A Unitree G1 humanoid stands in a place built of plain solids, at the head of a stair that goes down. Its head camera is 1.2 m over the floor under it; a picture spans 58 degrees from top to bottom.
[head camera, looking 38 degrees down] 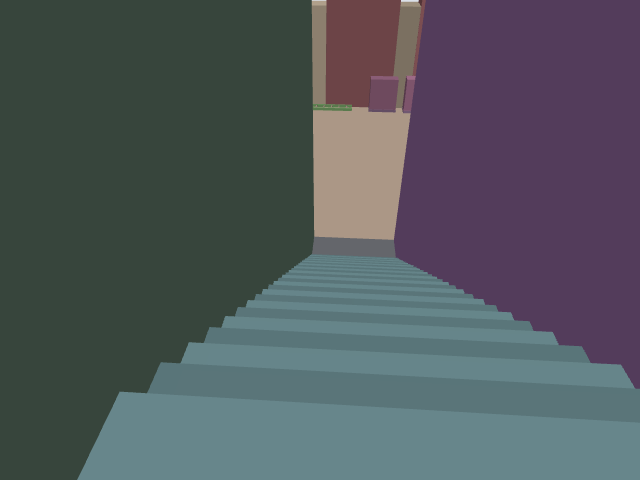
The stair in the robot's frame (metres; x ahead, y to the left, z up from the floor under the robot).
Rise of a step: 0.18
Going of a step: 0.24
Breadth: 2.08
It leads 4 degrees to the right of straight ahead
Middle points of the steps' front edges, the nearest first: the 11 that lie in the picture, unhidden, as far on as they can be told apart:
0.71 -0.32 0.00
0.95 -0.33 -0.18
1.19 -0.35 -0.36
1.43 -0.36 -0.54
1.68 -0.38 -0.72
1.92 -0.40 -0.91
2.16 -0.41 -1.09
2.40 -0.43 -1.27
2.64 -0.44 -1.45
2.88 -0.46 -1.63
3.13 -0.47 -1.81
